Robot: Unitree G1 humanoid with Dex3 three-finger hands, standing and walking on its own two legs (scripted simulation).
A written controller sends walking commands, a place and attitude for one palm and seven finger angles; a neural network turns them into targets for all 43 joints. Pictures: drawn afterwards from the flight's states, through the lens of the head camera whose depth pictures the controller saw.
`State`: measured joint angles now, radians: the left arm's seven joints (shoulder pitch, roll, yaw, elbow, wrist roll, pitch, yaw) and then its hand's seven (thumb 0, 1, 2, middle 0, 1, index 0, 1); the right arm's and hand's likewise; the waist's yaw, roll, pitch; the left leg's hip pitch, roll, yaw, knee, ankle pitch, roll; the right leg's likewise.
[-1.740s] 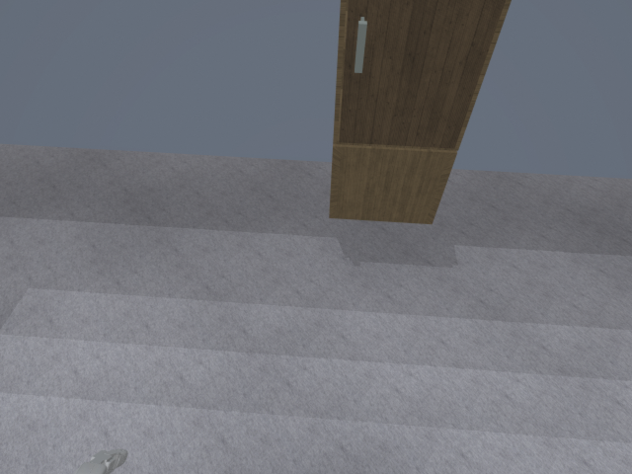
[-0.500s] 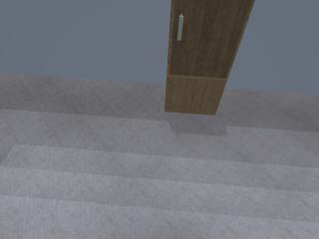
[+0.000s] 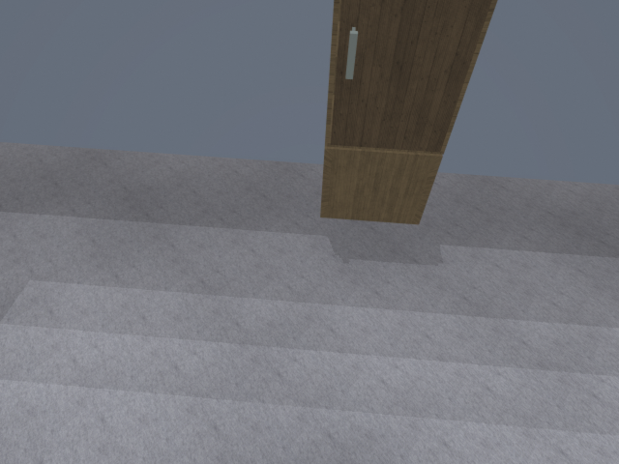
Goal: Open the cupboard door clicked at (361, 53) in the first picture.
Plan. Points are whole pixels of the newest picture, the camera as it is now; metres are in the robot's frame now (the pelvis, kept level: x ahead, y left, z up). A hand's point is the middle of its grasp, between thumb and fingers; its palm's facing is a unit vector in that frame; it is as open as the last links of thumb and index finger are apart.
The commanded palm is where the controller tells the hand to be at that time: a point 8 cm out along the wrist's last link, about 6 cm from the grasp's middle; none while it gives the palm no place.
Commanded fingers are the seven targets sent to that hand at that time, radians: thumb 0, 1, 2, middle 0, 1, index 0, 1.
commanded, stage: walk to a spot facing it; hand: left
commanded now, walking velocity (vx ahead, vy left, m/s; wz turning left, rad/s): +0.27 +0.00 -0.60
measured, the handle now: (351, 53) +1.23 -0.05 +0.00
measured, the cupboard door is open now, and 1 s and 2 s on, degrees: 0 0 0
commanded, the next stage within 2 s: none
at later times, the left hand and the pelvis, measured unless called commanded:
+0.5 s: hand out of the picture +0.05 +0.15 -0.17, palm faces -0.12 -0.98 -0.18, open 7.4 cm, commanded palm none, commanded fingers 0.00 0.90 0.90 -0.20 -0.30 -0.20 -0.30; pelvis +0.08 -0.03 -0.01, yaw -12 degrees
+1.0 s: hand (247, 298) +0.44 +0.15 -0.17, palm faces -0.45 -0.86 -0.23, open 7.4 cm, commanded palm none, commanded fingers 0.00 0.90 0.90 -0.20 -0.30 -0.20 -0.30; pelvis +0.27 +0.00 -0.01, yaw -32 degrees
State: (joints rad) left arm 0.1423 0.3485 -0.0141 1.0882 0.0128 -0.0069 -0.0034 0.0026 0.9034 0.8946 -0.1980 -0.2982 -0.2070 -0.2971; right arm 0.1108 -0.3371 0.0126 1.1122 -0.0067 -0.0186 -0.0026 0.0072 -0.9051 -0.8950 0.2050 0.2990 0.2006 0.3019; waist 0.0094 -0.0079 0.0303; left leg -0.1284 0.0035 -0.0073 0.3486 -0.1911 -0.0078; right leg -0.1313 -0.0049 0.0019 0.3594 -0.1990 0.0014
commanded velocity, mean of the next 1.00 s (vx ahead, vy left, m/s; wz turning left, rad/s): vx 0.30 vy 0.00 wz -0.60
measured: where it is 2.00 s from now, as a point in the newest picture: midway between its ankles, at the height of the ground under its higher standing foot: (341, 415)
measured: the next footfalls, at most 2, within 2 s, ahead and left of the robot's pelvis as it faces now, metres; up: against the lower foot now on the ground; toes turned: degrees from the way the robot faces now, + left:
left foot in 0.76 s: +0.35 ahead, +0.08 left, +0.00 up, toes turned -16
right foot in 1.24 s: +0.35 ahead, -0.24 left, +0.00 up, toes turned -47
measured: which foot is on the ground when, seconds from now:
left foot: down 0.00-0.32, up 0.34-0.74, down 0.76-1.00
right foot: down 0.00-0.76, up 0.78-1.00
